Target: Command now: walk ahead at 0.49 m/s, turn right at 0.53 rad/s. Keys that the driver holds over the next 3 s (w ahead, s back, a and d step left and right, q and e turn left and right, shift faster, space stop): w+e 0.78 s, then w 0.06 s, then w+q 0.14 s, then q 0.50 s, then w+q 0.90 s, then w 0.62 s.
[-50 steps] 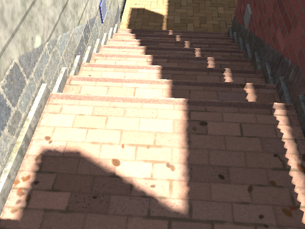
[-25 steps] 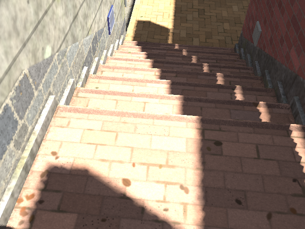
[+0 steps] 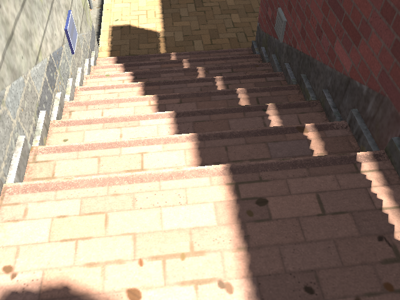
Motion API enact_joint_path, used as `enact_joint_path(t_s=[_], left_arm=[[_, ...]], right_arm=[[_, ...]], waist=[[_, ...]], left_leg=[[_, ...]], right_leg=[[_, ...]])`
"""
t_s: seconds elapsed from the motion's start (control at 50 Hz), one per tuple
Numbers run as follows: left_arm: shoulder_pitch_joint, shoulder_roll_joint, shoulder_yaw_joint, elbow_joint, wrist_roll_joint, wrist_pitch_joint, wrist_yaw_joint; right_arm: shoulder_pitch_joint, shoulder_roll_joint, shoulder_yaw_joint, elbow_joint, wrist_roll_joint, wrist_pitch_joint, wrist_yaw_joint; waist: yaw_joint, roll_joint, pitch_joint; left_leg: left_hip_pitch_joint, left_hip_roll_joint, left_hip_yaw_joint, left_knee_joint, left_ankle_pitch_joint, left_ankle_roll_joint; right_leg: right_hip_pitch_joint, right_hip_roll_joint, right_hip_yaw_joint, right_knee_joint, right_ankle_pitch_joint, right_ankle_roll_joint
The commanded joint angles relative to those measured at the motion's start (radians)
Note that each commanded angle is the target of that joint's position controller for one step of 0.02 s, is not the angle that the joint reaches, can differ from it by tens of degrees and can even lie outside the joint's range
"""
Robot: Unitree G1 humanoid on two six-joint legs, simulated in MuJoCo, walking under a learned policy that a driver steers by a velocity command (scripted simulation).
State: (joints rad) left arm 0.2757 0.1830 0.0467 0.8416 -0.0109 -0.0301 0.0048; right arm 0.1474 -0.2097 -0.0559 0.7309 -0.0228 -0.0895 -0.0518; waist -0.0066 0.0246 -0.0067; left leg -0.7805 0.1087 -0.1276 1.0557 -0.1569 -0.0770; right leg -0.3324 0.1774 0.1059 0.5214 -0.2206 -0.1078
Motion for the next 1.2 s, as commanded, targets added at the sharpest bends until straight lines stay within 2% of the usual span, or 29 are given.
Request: enact_joint_path(t_s=[0.02, 0.1, 0.14, 0.16, 0.18, 0.2, 0.22, 0.24, 0.26, 0.32, 0.4, 0.5, 0.62, 0.66, 0.68, 0.7, 0.72, 0.74, 0.76, 0.8, 0.84, 0.92, 0.94, 0.96, 1.0, 1.02, 1.14, 1.18, 1.2], left_arm=[[-0.079, 0.183, 0.053, -0.116, -0.020, -0.017, 0.029], [0.010, 0.159, 0.055, -0.115, -0.029, 0.003, 0.032], [0.012, 0.130, 0.049, -0.118, -0.026, 0.003, 0.033], [0.003, 0.085, 0.037, -0.123, -0.021, -0.007, 0.026], [0.008, 0.026, 0.021, -0.134, -0.018, -0.015, 0.013], [0.030, 0.070, 0.025, -0.184, -0.044, -0.029, 0.010], [0.012, 0.162, 0.045, -0.166, -0.031, -0.034, 0.006], [-0.044, 0.177, 0.053, -0.166, -0.023, -0.030, 0.009], [-0.067, 0.158, 0.050, -0.158, -0.013, -0.023, 0.008], [-0.058, 0.121, 0.053, -0.166, -0.024, -0.004, 0.006], [-0.091, 0.131, 0.062, -0.181, -0.009, 0.011, 0.012], [-0.207, 0.104, 0.050, -0.221, -0.010, 0.010, -0.014], [-0.332, 0.117, 0.044, -0.291, -0.018, 0.008, -0.044], [-0.269, 0.143, 0.063, -0.289, -0.004, 0.015, -0.056], [-0.108, 0.181, 0.090, -0.243, -0.006, 0.019, -0.053], [0.112, 0.262, 0.129, -0.182, -0.015, 0.026, -0.037], [0.137, 0.400, 0.142, -0.166, -0.029, 0.013, -0.028], [0.201, 0.355, 0.117, -0.186, -0.018, -0.005, -0.024], [0.190, 0.259, 0.090, -0.168, -0.002, -0.014, -0.022], [0.012, 0.188, 0.063, -0.179, -0.005, -0.017, -0.015], [-0.066, 0.181, 0.053, -0.193, 0.009, -0.020, -0.013], [-0.017, 0.209, 0.049, -0.146, -0.001, -0.031, -0.003], [0.076, 0.180, 0.031, -0.105, 0.116, -0.094, -0.053], [0.109, 0.166, 0.035, -0.093, 0.118, -0.118, -0.074], [0.108, 0.196, 0.035, -0.093, 0.097, -0.131, -0.086], [0.103, 0.197, 0.031, -0.094, 0.102, -0.131, -0.084], [0.165, 0.262, 0.029, -0.022, 0.090, -0.104, -0.062], [0.123, 0.299, 0.038, -0.038, 0.079, -0.096, -0.065], [0.084, 0.323, 0.041, -0.056, 0.087, -0.093, -0.071]], right_arm=[[-0.072, -0.035, -0.011, -0.084, -0.003, -0.005, 0.009], [-0.129, -0.077, -0.023, -0.117, 0.046, -0.013, 0.029], [-0.053, -0.115, -0.041, -0.090, 0.047, -0.035, 0.035], [0.045, -0.144, -0.055, -0.065, 0.039, -0.047, 0.029], [0.208, -0.194, -0.071, -0.038, 0.004, -0.051, 0.023], [0.330, -0.269, -0.095, -0.005, -0.014, -0.052, 0.035], [0.269, -0.197, -0.079, -0.037, 0.005, -0.050, 0.033], [0.225, -0.169, -0.070, -0.041, 0.017, -0.036, 0.029], [0.163, -0.145, -0.060, -0.052, 0.008, -0.023, 0.025], [0.078, -0.112, -0.042, -0.036, 0.018, -0.007, 0.033], [0.105, -0.126, -0.054, 0.009, 0.024, -0.026, 0.038], [0.145, -0.160, -0.058, 0.060, 0.031, -0.017, 0.022], [0.192, -0.233, -0.077, 0.113, 0.056, 0.003, 0.027], [0.180, -0.274, -0.087, 0.123, 0.057, 0.007, 0.029], [0.153, -0.284, -0.087, 0.119, 0.066, 0.009, 0.028], [0.137, -0.256, -0.073, 0.099, 0.063, 0.004, 0.025], [0.188, -0.102, -0.019, 0.026, -0.005, -0.014, 0.042], [0.159, -0.141, -0.015, 0.004, 0.032, -0.065, 0.058], [0.050, -0.217, -0.033, -0.011, 0.077, -0.081, 0.068], [0.002, -0.205, -0.028, -0.007, 0.037, -0.084, 0.052], [0.049, -0.197, -0.033, -0.002, 0.017, -0.060, 0.054], [-0.031, -0.125, -0.005, -0.036, 0.014, -0.025, 0.064], [0.042, -0.055, 0.041, -0.013, -0.097, 0.001, 0.111], [0.021, -0.075, 0.034, -0.003, -0.103, 0.022, 0.125], [-0.061, -0.123, 0.031, -0.026, -0.067, 0.034, 0.127], [-0.101, -0.146, 0.027, -0.037, -0.053, 0.028, 0.124], [-0.238, -0.168, 0.038, -0.046, -0.015, 0.018, 0.132], [-0.166, -0.227, 0.018, -0.011, 0.004, 0.002, 0.116], [-0.049, -0.256, 0.007, 0.037, 0.017, -0.012, 0.098]], waist=[[0.013, -0.064, -0.048], [0.043, -0.101, -0.047], [-0.014, -0.130, -0.064], [-0.061, -0.119, -0.098], [-0.108, 0.030, -0.186], [-0.106, 0.366, -0.254], [-0.104, 0.250, -0.181], [-0.103, 0.173, -0.085], [-0.078, 0.098, -0.050], [-0.005, 0.094, -0.005], [-0.012, 0.059, -0.016], [-0.048, 0.076, 0.023], [-0.080, 0.069, 0.108], [-0.016, 0.097, 0.039], [0.082, 0.082, -0.043], [0.181, 0.031, -0.159], [0.086, -0.293, -0.226], [0.120, -0.288, -0.420], [0.156, -0.208, -0.286], [0.073, -0.050, -0.117], [0.007, -0.051, -0.068], [0.008, -0.022, -0.015], [0.006, -0.153, -0.040], [0.019, -0.120, 0.024], [0.030, -0.072, 0.044], [0.038, -0.063, 0.026], [0.046, -0.096, 0.072], [0.004, -0.131, 0.016], [-0.047, -0.126, -0.029]], left_leg=[[0.323, -0.074, 0.089, -0.289, 0.204, -0.015], [0.328, -0.110, 0.040, -0.477, 0.062, 0.008], [0.471, -0.118, 0.041, -0.561, 0.003, 0.052], [0.638, -0.063, 0.019, -0.551, -0.023, 0.091], [0.916, 0.116, -0.178, -0.576, -0.093, 0.180], [1.048, 0.308, -0.637, -0.719, -0.371, 0.327], [1.009, 0.311, -0.657, -0.751, -0.525, 0.319], [0.909, 0.280, -0.534, -0.756, -0.494, 0.284], [0.809, 0.226, -0.411, -0.768, -0.384, 0.257], [0.607, 0.144, -0.183, -0.853, -0.149, 0.231], [0.648, 0.140, 0.004, -0.890, 0.049, 0.228], [0.697, 0.153, 0.151, -0.885, 0.099, 0.210], [0.799, 0.198, 0.232, -0.842, 0.158, 0.188], [0.786, 0.187, 0.286, -0.694, 0.596, 0.180], [0.754, 0.155, 0.335, -0.505, 0.772, 0.158], [0.554, 0.114, 0.359, -0.220, 0.662, 0.121], [0.072, -0.054, 0.308, 0.186, -0.327, 0.057], [-0.074, -0.125, 0.055, 0.357, -0.453, 0.057], [-0.170, -0.071, 0.040, 0.375, -0.359, 0.079], [-0.053, 0.016, 0.052, 0.190, -0.195, 0.089], [0.075, 0.049, 0.049, 0.095, -0.122, 0.068], [0.062, 0.030, 0.098, -0.099, 0.038, 0.039], [0.091, 0.021, 0.091, -0.131, 0.164, 0.039], [0.042, 0.018, 0.099, -0.121, 0.211, 0.036], [0.009, -0.007, 0.101, -0.221, 0.288, 0.048], [0.027, -0.021, 0.106, -0.289, 0.332, 0.055], [0.160, -0.113, 0.159, -0.543, 0.392, 0.099], [0.280, -0.162, 0.197, -0.570, 0.335, 0.124], [0.434, -0.192, 0.214, -0.560, 0.346, 0.141]], right_leg=[[-0.225, -0.193, 0.217, -0.202, 0.125, -0.162], [-0.034, -0.243, 0.361, -0.152, -0.098, -0.147], [-0.010, -0.223, 0.380, -0.069, -0.147, -0.110], [-0.094, -0.180, 0.335, 0.059, -0.162, -0.072], [-0.300, -0.074, 0.183, 0.355, -0.248, -0.009], [-0.548, -0.029, 0.106, 0.604, -0.380, 0.018], [-0.650, -0.111, 0.117, 0.727, -0.317, 0.032], [-0.673, -0.147, 0.078, 0.785, -0.223, 0.043], [-0.637, -0.178, 0.046, 0.763, -0.134, 0.050], [-0.495, -0.225, 0.011, 0.696, -0.029, 0.064], [-0.487, -0.239, 0.022, 0.544, 0.141, 0.083], [-0.436, -0.245, -0.038, 0.304, 0.292, 0.105], [-0.366, -0.239, -0.141, 0.141, 0.095, 0.051], [-0.148, -0.158, -0.210, 0.111, 0.020, -0.001], [0.061, -0.104, -0.245, 0.051, 0.062, -0.036], [0.406, -0.126, -0.160, 0.029, 0.078, -0.089], [0.760, -0.427, 0.395, -0.036, 0.044, -0.251], [0.845, -0.542, 0.767, -0.241, -0.154, -0.362], [0.784, -0.499, 0.599, -0.246, -0.039, -0.302], [0.472, -0.410, 0.343, -0.255, 0.106, -0.215], [0.289, -0.370, 0.255, -0.304, 0.263, -0.198], [0.200, -0.358, 0.095, -0.340, 0.498, -0.176], [0.195, -0.340, 0.017, -0.327, 0.370, -0.179], [0.161, -0.353, 0.027, -0.329, 0.338, -0.183], [0.193, -0.370, 0.027, -0.327, 0.367, -0.173], [0.218, -0.361, -0.010, -0.308, 0.426, -0.153], [0.341, -0.372, -0.091, -0.239, 0.665, 0.006], [0.400, -0.356, -0.124, -0.128, 0.956, 0.075], [0.368, -0.341, -0.148, -0.031, 1.069, 0.117]])
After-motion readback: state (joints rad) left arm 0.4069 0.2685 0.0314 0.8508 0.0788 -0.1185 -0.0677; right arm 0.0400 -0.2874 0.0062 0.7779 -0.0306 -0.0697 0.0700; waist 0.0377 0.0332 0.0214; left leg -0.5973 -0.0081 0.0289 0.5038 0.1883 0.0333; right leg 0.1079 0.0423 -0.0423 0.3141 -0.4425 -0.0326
